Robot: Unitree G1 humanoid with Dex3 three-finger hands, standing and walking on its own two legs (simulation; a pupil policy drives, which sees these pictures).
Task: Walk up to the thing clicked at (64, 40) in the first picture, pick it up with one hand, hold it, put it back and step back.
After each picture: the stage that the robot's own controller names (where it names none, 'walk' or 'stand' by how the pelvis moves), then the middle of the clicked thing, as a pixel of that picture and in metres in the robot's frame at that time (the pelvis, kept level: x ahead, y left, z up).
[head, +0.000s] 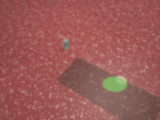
stand; (66, 44) +1.31 +0.22 -0.72
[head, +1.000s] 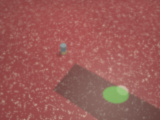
walk; (63, 49) +1.16 +0.17 -0.71
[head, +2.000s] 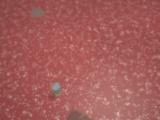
walk; (56, 90) +0.66 +0.22 -0.69
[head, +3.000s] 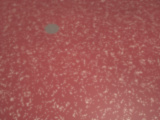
walk; out of the picture +0.35 +0.23 -0.71
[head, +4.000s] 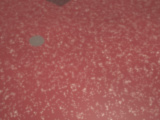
stand; out of the picture +0.26 +0.22 -0.72
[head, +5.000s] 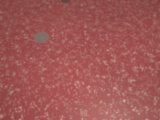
stand; out of the picture +0.26 +0.20 -0.72
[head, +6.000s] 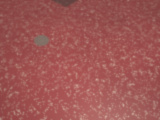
stand; out of the picture +0.26 +0.20 -0.73
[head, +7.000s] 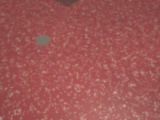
stand; out of the picture +0.25 +0.20 -0.73
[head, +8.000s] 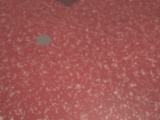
stand; out of the picture +0.26 +0.20 -0.73
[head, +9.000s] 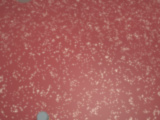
go down; (43, 117) +0.29 +0.21 -0.61
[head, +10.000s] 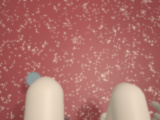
go down; (35, 81) +0.34 +0.25 -0.32
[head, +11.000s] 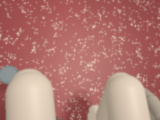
close in; (11, 76) +0.32 +0.27 -0.26
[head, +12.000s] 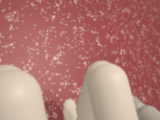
close; out of the picture +0.31 +0.28 -0.21
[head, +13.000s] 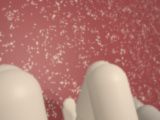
lift; out of the picture +0.32 +0.29 -0.21
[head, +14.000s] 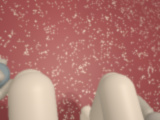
lift; out of the picture +0.29 +0.27 -0.12
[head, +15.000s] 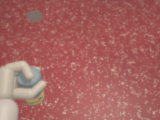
lift; (31, 87) +0.31 +0.18 +0.03
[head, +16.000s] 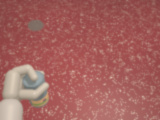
hold; (36, 89) +0.32 +0.17 +0.00
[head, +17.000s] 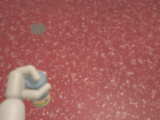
hold; (38, 90) +0.32 +0.17 +0.00
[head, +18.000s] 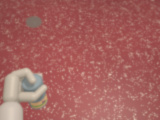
crouch; (35, 92) +0.32 +0.18 -0.03
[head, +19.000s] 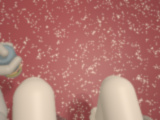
lower; (8, 62) +0.39 +0.25 -0.11
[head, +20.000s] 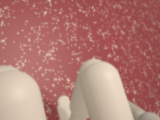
lower; out of the picture +0.36 +0.30 -0.21
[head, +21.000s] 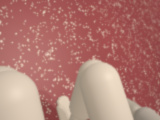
lower; out of the picture +0.35 +0.30 -0.21
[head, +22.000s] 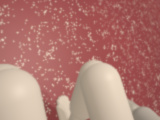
lower; out of the picture +0.34 +0.30 -0.22
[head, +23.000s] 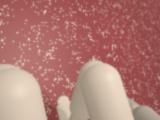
lower; out of the picture +0.34 +0.30 -0.21
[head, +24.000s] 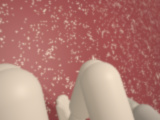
open; out of the picture +0.33 +0.28 -0.22
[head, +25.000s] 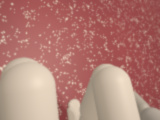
stand; out of the picture +0.33 +0.26 -0.22
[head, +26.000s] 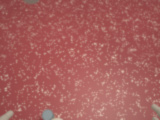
stand; (48, 116) +0.31 +0.21 -0.57
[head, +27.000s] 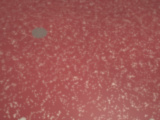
stand; out of the picture +0.30 +0.20 -0.66
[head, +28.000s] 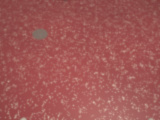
stand; out of the picture +0.30 +0.20 -0.67
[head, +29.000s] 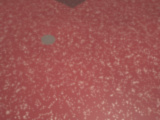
stand; out of the picture +0.33 +0.19 -0.72
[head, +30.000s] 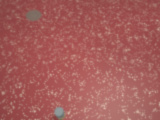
walk; (60, 113) +0.39 +0.21 -0.69
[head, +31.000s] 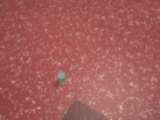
walk; (62, 78) +0.65 +0.18 -0.69
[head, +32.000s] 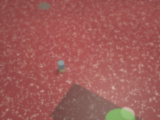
stand; (61, 66) +0.93 +0.25 -0.70
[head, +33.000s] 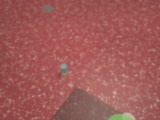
stand; (63, 69) +0.93 +0.20 -0.72
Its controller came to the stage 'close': yes
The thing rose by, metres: 0.70
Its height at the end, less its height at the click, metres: +0.00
